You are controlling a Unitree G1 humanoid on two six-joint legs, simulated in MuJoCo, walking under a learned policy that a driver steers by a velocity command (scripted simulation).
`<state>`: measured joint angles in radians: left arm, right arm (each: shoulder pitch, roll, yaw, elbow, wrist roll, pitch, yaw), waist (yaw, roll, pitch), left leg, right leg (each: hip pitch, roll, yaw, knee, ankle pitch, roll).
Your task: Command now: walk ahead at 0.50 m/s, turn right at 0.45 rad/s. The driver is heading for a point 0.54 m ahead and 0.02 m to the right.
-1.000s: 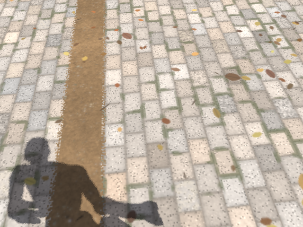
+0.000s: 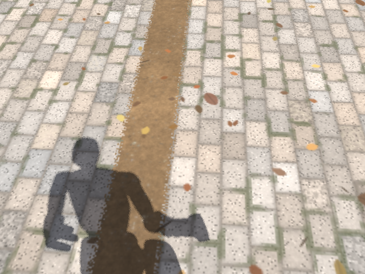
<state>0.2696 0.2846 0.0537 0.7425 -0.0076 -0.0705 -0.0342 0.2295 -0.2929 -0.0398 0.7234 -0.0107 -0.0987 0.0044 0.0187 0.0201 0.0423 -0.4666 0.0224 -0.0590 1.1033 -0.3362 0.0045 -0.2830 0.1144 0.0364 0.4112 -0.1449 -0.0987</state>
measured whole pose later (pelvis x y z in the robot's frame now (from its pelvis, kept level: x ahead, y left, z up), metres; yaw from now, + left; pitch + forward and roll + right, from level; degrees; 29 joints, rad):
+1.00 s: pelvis +0.45 -0.06 -0.01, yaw -18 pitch +1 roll +0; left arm 0.12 0.22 0.02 0.76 0.03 -0.01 -0.01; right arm 0.21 -0.28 -0.03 0.85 -0.01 0.01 -0.03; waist 0.00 0.03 0.04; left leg -0.38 0.06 -0.03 0.76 -0.40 -0.07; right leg -0.36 0.04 -0.01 0.46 -0.12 -0.05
